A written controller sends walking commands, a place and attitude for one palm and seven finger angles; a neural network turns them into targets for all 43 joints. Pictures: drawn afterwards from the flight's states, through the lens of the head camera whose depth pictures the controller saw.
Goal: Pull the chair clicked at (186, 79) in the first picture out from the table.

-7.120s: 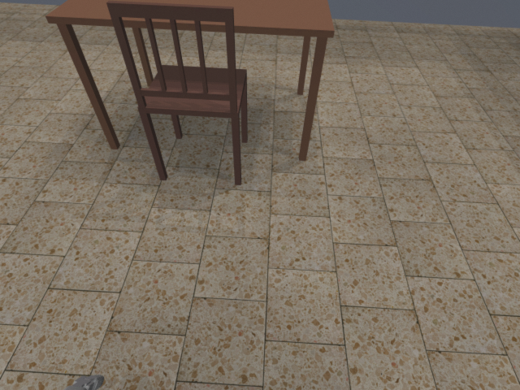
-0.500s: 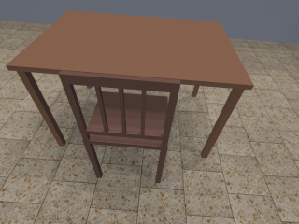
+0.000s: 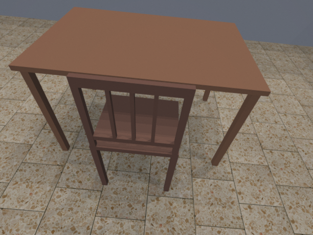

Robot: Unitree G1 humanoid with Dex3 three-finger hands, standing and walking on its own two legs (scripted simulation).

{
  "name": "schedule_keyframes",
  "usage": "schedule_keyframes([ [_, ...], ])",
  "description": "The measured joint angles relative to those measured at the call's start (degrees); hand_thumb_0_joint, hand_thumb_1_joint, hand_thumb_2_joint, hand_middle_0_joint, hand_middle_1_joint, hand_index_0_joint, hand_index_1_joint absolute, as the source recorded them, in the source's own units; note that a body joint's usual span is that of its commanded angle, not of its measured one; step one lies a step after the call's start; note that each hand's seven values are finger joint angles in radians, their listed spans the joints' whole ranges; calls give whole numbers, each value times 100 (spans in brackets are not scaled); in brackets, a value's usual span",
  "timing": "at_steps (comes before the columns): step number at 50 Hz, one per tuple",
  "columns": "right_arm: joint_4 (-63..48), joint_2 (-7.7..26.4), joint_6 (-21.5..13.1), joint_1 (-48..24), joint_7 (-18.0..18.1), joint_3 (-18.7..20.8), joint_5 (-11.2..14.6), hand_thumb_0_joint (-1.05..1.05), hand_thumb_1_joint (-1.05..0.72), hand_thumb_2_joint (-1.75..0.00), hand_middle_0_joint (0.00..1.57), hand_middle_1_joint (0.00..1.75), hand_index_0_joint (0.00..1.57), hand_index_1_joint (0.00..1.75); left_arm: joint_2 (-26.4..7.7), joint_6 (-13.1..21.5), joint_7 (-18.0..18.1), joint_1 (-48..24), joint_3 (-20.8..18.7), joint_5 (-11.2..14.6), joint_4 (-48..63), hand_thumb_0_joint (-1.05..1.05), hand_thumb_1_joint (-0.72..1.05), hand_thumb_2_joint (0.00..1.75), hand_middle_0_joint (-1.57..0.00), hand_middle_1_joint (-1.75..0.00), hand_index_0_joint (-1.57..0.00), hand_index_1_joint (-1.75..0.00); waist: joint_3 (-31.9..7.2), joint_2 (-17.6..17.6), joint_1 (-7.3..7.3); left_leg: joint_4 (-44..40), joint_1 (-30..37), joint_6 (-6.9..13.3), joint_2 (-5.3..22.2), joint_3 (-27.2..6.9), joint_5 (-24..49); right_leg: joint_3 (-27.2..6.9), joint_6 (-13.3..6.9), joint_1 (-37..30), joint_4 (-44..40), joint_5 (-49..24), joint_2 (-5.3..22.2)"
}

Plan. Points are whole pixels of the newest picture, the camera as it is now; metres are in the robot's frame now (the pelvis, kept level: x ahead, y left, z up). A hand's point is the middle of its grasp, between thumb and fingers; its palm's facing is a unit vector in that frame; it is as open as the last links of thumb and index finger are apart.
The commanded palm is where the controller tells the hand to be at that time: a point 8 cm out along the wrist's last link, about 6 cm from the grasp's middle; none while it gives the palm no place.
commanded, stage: look again from close up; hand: left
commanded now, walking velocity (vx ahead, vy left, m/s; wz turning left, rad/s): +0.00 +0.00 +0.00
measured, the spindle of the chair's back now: (133, 118) +0.56 +0.12 -0.09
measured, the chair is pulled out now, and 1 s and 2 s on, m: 0.00 0.00 0.00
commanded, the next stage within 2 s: shuffle to correct the standing spot in 1.04 s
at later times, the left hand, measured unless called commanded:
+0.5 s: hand out of the picture -0.03 +0.15 -0.18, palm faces +0.02 -0.99 -0.13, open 7.3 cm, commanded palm none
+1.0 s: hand out of the picture -0.02 +0.15 -0.18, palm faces +0.02 -0.99 -0.13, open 7.3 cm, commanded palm none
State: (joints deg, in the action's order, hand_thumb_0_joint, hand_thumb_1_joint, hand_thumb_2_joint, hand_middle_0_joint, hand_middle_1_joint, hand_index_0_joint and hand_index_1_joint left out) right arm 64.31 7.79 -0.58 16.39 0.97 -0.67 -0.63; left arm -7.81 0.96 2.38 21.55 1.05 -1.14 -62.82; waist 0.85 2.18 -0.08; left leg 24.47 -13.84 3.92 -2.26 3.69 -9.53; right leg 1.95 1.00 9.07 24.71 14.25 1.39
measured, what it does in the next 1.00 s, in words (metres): stands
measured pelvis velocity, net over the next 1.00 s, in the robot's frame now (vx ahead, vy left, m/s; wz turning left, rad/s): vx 0.02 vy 0.00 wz -0.01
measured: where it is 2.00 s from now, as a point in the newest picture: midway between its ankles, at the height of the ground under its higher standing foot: outside the picture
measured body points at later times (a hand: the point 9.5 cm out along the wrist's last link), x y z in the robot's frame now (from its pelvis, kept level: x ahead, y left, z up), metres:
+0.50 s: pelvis +0.01 +0.00 +0.00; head +0.01 +0.02 +0.45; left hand -0.03 +0.21 -0.17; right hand -0.01 -0.21 -0.15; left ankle +0.04 +0.07 -0.74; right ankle -0.01 -0.13 -0.74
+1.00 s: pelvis +0.02 +0.00 +0.00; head +0.02 +0.02 +0.45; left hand -0.02 +0.20 -0.17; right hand +0.00 -0.21 -0.15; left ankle +0.04 +0.07 -0.74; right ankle -0.01 -0.13 -0.74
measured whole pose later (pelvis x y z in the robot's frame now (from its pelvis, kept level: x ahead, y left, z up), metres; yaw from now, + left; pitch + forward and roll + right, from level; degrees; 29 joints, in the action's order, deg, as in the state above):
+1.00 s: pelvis +0.02 +0.00 +0.00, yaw -1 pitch -1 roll +0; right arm 65.6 6.8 -0.9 16.9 1.3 -0.6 -0.6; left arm -6.9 1.1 2.6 21.5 0.8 -1.1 -63.1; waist 1.2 2.2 0.0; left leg 22.4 -12.3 4.0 -2.7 4.3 -9.8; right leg 1.2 1.2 8.0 23.3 14.6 1.8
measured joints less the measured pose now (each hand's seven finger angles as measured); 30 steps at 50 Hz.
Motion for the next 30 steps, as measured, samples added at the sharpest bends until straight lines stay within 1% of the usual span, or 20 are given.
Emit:
schedule_keyframes([
  [30,117,-89,-13,39,14,14,5,1,-91,-90,20,30,20,30,69,8,16,-5,-12,0,-8,0,91,90,-20,-29,-20,-30,19,7,13,-127,67,35,-38,65,-1,-69,40,-28,-86,-3,38],
])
